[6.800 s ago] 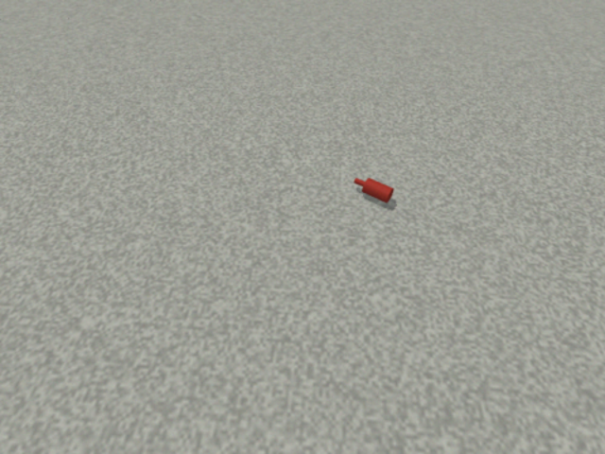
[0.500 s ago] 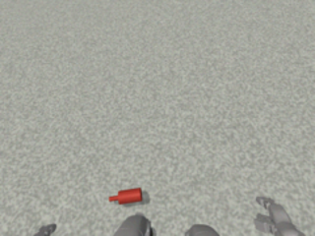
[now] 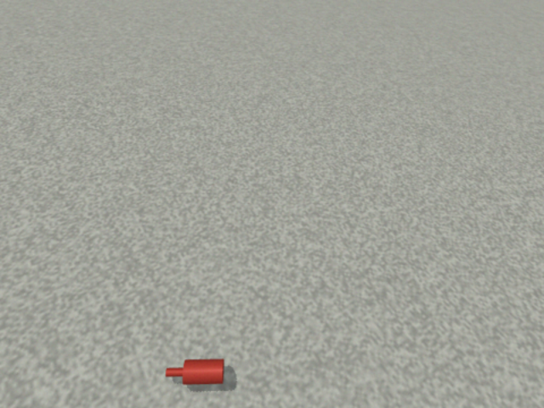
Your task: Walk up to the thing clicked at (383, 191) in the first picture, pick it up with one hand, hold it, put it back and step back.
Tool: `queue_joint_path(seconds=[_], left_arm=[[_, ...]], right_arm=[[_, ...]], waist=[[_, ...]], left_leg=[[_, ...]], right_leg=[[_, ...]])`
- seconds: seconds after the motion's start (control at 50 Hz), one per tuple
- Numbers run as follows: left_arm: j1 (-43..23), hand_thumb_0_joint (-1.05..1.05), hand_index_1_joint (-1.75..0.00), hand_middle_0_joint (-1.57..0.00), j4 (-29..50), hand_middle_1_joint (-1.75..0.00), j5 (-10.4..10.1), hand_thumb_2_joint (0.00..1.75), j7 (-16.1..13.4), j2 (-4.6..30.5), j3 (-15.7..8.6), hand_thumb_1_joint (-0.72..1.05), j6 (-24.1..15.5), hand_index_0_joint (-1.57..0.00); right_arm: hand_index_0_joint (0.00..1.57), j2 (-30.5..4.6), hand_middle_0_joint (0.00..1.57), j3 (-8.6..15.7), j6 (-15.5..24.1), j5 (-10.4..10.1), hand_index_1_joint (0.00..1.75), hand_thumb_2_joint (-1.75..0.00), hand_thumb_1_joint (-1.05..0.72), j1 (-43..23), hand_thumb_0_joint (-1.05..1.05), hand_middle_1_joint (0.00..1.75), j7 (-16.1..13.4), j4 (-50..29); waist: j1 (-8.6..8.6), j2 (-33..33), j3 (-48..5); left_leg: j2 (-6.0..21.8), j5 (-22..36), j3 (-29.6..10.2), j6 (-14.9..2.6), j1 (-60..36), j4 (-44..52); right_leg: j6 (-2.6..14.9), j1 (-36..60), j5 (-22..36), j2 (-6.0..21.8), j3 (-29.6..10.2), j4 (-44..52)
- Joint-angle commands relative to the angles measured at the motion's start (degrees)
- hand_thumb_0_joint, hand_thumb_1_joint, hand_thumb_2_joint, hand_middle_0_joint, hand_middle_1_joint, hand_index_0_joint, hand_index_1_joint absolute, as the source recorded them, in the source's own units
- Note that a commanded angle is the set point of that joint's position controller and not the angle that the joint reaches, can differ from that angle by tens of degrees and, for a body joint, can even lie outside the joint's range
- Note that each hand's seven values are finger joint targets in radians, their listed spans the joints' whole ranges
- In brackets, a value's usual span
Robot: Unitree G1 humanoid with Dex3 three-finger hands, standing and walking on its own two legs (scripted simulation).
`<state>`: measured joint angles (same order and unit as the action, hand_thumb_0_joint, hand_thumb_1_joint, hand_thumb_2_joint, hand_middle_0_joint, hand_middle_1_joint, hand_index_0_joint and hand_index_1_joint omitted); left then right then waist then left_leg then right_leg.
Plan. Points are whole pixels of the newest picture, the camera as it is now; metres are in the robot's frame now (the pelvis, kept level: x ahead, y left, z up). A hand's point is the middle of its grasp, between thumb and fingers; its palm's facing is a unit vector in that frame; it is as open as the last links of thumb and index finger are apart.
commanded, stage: walk up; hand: left
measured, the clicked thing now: (195, 371) +0.40 +0.20 -0.73
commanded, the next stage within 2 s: none
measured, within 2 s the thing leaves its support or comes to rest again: neither
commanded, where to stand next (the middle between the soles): +0.03 +0.00 m, yaw -3 degrees
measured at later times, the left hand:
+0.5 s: hand out of the picture +0.11 +0.28 -0.15, palm faces -0.02 -0.92 -0.40, open 7.4 cm
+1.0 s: hand out of the picture +0.01 +0.24 -0.14, palm faces -0.01 -0.92 -0.38, open 7.4 cm
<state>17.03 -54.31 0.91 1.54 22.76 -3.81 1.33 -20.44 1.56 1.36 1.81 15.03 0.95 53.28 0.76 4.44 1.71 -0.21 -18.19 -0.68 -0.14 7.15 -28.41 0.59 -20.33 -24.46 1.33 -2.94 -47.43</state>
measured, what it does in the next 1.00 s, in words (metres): steps on the spot: right foot, then left foot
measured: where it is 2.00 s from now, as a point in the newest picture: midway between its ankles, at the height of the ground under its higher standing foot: outside the picture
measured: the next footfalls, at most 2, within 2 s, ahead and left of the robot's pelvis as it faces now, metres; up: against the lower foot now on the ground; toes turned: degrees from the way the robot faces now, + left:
right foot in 0.12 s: +0.09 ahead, -0.14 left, +0.00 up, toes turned -2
left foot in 0.42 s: +0.05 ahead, +0.15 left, +0.00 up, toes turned -2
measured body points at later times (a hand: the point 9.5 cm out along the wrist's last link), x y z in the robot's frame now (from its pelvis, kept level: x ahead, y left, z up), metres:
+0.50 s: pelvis +0.00 +0.02 -0.01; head +0.03 +0.01 +0.44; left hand +0.11 +0.33 -0.12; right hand +0.07 -0.29 -0.14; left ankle +0.01 +0.15 -0.74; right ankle +0.05 -0.14 -0.73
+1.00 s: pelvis -0.02 -0.03 +0.00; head +0.01 -0.05 +0.45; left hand +0.02 +0.28 -0.11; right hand +0.06 -0.36 -0.12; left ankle +0.00 +0.11 -0.67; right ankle -0.03 -0.11 -0.73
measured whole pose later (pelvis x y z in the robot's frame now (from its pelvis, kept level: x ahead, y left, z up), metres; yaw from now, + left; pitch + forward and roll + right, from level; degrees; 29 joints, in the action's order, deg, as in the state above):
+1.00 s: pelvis -0.02 -0.03 +0.00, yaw -3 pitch -3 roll +1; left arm 15.6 -56.0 2.2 1.6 20.3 -4.1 -0.8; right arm -23.8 3.0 -0.8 1.0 10.2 0.1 55.3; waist 3.6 -1.3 6.1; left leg -1.3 -25.4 -3.9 -1.4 24.2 -56.7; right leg 3.4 -9.3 -16.9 -2.0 0.9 -29.0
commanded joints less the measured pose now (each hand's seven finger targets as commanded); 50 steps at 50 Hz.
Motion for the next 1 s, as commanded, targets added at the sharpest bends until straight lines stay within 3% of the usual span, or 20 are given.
queue_joint_path(seconds=[0.0, 0.06, 0.1, 0.12, 0.14, 0.16, 0.32, 0.38, 0.42, 0.46, 0.52, 0.56, 0.64, 0.68, 0.78, 0.8, 0.82, 0.86, 0.92, 0.98], left_arm=[[-5.2, 0.00, -0.30, -0.20, 4.5, -0.30, -0.3, 0.90, -0.6, 10.0, -1.8, 0.90, -3.6, -0.20], [-0.5, 0.00, -0.30, -0.20, 1.6, -0.30, -0.2, 0.90, -1.8, 9.3, -1.4, 0.90, -4.7, -0.20], [0.5, 0.00, -0.30, -0.20, 0.6, -0.30, 0.0, 0.90, -2.8, 11.1, -1.8, 0.90, -5.4, -0.20], [1.1, 0.00, -0.30, -0.20, 1.0, -0.30, 0.3, 0.90, -3.3, 14.2, -2.5, 0.90, -5.8, -0.20], [-1.0, 0.00, -0.30, -0.20, 1.5, -0.30, -0.1, 0.90, -3.4, 16.2, -2.3, 0.90, -5.7, -0.20], [-4.4, 0.00, -0.30, -0.20, 2.7, -0.30, 0.3, 0.90, -3.2, 17.6, -2.4, 0.90, -5.6, -0.20], [-8.8, 0.00, -0.30, -0.20, 3.4, -0.30, 0.4, 0.90, -3.4, 12.7, -0.9, 0.90, -5.0, -0.20], [-11.8, 0.00, -0.30, -0.20, 3.8, -0.30, -1.0, 0.90, -2.8, 10.6, -0.4, 0.90, -3.3, -0.20], [-10.6, 0.00, -0.30, -0.20, 4.1, -0.30, -1.9, 0.90, -2.5, 7.6, 0.3, 0.90, -2.4, -0.20], [-10.1, 0.00, -0.30, -0.20, 0.9, -0.30, -1.1, 0.90, -2.5, 10.2, -0.6, 0.90, -1.6, -0.20], [-11.2, 0.00, -0.30, -0.20, 0.2, -0.30, -1.1, 0.90, -1.8, 10.8, -0.8, 0.90, -2.2, -0.20], [-13.5, 0.00, -0.30, -0.20, 0.6, -0.30, -1.6, 0.90, -2.0, 12.3, -1.2, 0.90, -1.5, -0.20], [-11.6, 0.00, -0.30, -0.20, 0.7, -0.30, -1.4, 0.90, -2.4, 10.5, -1.2, 0.90, 0.6, -0.20], [-11.4, 0.00, -0.30, -0.20, 0.7, -0.30, -0.9, 0.90, -1.9, 10.5, -1.6, 0.90, 1.5, -0.20], [-4.6, 0.00, -0.30, -0.20, 0.2, -0.30, 0.8, 0.90, -0.6, 8.8, -2.8, 0.90, 0.1, -0.20], [-2.4, 0.00, -0.30, -0.20, -0.5, -0.30, 1.6, 0.90, -0.9, 11.1, -3.6, 0.90, -0.6, -0.20], [-1.7, 0.00, -0.30, -0.20, 0.4, -0.30, 2.7, 0.90, -1.0, 15.4, -4.7, 0.90, -1.5, -0.20], [-3.8, 0.00, -0.30, -0.20, 2.9, -0.30, 2.6, 0.90, -0.5, 19.6, -5.7, 0.90, -1.5, -0.20], [-3.9, 0.00, -0.30, -0.20, 3.1, -0.30, 1.0, 0.90, -1.0, 14.0, -4.1, 0.90, -3.8, -0.20], [1.5, 0.00, -0.30, -0.20, 2.3, -0.30, 0.1, 0.90, -1.9, 14.2, -4.2, 0.90, -6.2, -0.20]], right_arm=[[0.20, -15.4, 0.20, 3.8, 1.2, 0.0, 0.30, -0.90, -0.90, -3.0, 0.00, 0.30, -0.8, -4.9], [0.20, -14.5, 0.20, 3.6, -0.5, -0.5, 0.30, -0.90, -0.90, -7.0, 0.00, 0.30, -0.6, -6.5], [0.20, -10.8, 0.20, 2.4, -1.3, -2.1, 0.30, -0.90, -0.90, -6.2, 0.00, 0.30, -0.9, -7.1], [0.20, -9.4, 0.20, 1.9, -1.3, -2.7, 0.30, -0.90, -0.90, -5.7, 0.00, 0.30, -0.9, -7.9], [0.20, -9.3, 0.20, 2.0, -2.1, -2.7, 0.30, -0.90, -0.90, -4.5, 0.00, 0.30, -1.3, -6.9], [0.20, -11.2, 0.20, 2.9, -2.8, -2.1, 0.30, -0.90, -0.90, -3.0, 0.00, 0.30, -1.6, -5.3], [0.20, -10.6, 0.20, 2.8, -2.7, -1.8, 0.30, -0.90, -0.90, -3.9, 0.00, 0.30, -0.7, -1.6], [0.20, -10.8, 0.20, 3.2, -1.4, -1.4, 0.30, -0.90, -0.90, -1.7, 0.00, 0.30, -1.1, 1.4], [0.20, -15.7, 0.20, 4.1, -0.6, -0.5, 0.30, -0.90, -0.90, -5.6, 0.00, 0.30, -1.6, 0.3], [0.20, -17.3, 0.20, 3.8, -0.4, -1.5, 0.30, -0.90, -0.90, -12.8, 0.00, 0.30, -1.3, 0.0], [0.20, -14.0, 0.20, 2.8, -0.2, -1.5, 0.30, -0.90, -0.90, -11.7, 0.00, 0.30, -1.3, 0.7], [0.20, -15.9, 0.20, 3.5, -1.2, -1.9, 0.30, -0.90, -0.90, -10.8, 0.00, 0.30, -1.5, 1.6], [0.20, -17.3, 0.20, 4.7, -1.8, -1.3, 0.30, -0.90, -0.90, -11.0, 0.00, 0.30, -1.9, -0.3], [0.20, -17.5, 0.20, 5.1, -1.9, -0.6, 0.30, -0.90, -0.90, -11.0, 0.00, 0.30, -2.2, -1.6], [0.20, -16.5, 0.20, 4.7, -0.8, -0.9, 0.30, -0.90, -0.90, -10.1, 0.00, 0.30, -3.1, -2.6], [0.20, -14.2, 0.20, 3.9, -0.8, -1.2, 0.30, -0.90, -0.90, -8.1, 0.00, 0.30, -3.0, -2.4], [0.20, -11.1, 0.20, 2.7, -0.6, -1.6, 0.30, -0.90, -0.90, -6.0, 0.00, 0.30, -2.9, -3.4], [0.20, -15.2, 0.20, 3.9, -0.2, -0.5, 0.30, -0.90, -0.90, -9.1, 0.00, 0.30, -4.1, -3.7], [0.20, -15.3, 0.20, 4.1, 0.1, -0.8, 0.30, -0.90, -0.90, -8.2, 0.00, 0.30, -1.7, -2.9], [0.20, -13.9, 0.20, 4.1, -1.0, 0.2, 0.30, -0.90, -0.90, -7.4, 0.00, 0.30, 0.0, -4.1]], waist=[[-2.71, -18.4, 5.5], [0.20, -16.4, 2.5], [0.90, -7.6, -1.5], [0.96, -0.5, -4.1], [0.30, 2.9, -3.8], [-0.57, 4.1, -1.8], [-0.78, 8.0, -5.2], [-2.65, 6.0, -6.2], [-0.50, -3.5, -5.0], [1.18, -9.1, -1.7], [0.90, -8.6, -1.4], [-0.13, -11.9, 1.4], [-0.09, -18.7, -0.3], [-0.61, -18.3, -1.0], [3.05, -10.2, -7.7], [3.83, -2.0, -8.7], [3.14, 10.1, -6.5], [5.20, 6.9, -0.5], [2.22, -1.9, 4.6], [2.48, -4.2, 4.1]], left_leg=[[11.0, 5.3, -10.0, -9.83, 2.7, 11.5], [9.6, 14.9, -4.5, -8.57, 8.1, 2.0], [5.4, 17.0, -1.1, -4.06, 9.1, -7.6], [2.4, 10.9, 0.1, -1.56, 13.0, -14.1], [-0.5, -10.6, -0.6, -0.82, 14.0, -16.4], [0.9, -17.1, -3.3, -0.85, 9.5, -21.1], [1.2, -7.5, -1.4, -0.32, 8.4, -9.4], [1.0, 9.4, 0.0, 0.16, -1.1, 5.1], [11.3, 15.9, -13.0, -3.73, 0.4, 8.0], [15.3, 7.7, -14.5, -9.19, 14.1, 8.1], [7.6, 11.8, -5.7, -4.07, 9.8, 3.8], [7.7, 18.9, -7.2, -4.59, 11.5, 2.9], [16.4, 31.4, -12.4, -12.10, 9.5, 5.3], [18.3, 26.8, -13.5, -13.93, 12.0, 5.7], [11.3, 17.3, -5.7, -6.87, 2.7, -9.7], [6.5, 10.0, -2.7, -4.40, 8.3, -17.0], [-0.3, -12.3, 0.4, -1.73, 24.1, -25.1], [-0.9, -19.5, -4.5, -2.02, 28.1, -30.9], [0.8, -7.4, -7.4, -2.00, 30.2, -29.2], [1.2, -0.6, -8.6, -1.08, 30.5, -28.2]], right_leg=[[-0.73, -3.5, -0.5, 0.1, 2.6, 7.2], [-0.66, 8.7, 9.0, -1.4, 5.9, 17.1], [0.54, 16.2, 24.9, 0.8, 0.9, 24.5], [4.21, 19.0, 33.9, 9.1, -10.5, 24.9], [9.87, 14.7, 28.7, 17.9, -21.8, 28.5], [14.03, 7.1, 25.6, 21.0, -25.4, 28.5], [8.56, 10.6, 31.2, 11.2, -8.2, 22.9], [4.88, 5.2, 27.9, 8.3, -4.0, 17.2], [0.87, 1.0, 17.1, 1.6, -1.5, 12.1], [0.52, 11.0, 2.5, 0.7, 0.8, 10.4], [1.66, 9.7, 21.5, 2.7, -1.8, 16.1], [1.37, 7.5, 29.1, 2.3, -0.7, 11.7], [0.75, 3.6, -0.8, -3.5, 2.7, -3.1], [1.36, 3.2, -8.1, -3.1, 0.5, -8.6], [3.07, 10.5, 6.5, -0.8, 3.4, 24.6], [3.67, 17.6, 9.6, 2.6, -5.5, 29.0], [6.54, 25.7, 12.1, 10.6, -21.4, 29.9], [15.71, 14.5, -7.3, 19.8, -32.2, 34.4], [8.08, 18.1, -3.2, 12.2, -20.5, 34.4], [5.25, 21.1, 8.5, 12.9, -18.3, 34.5]])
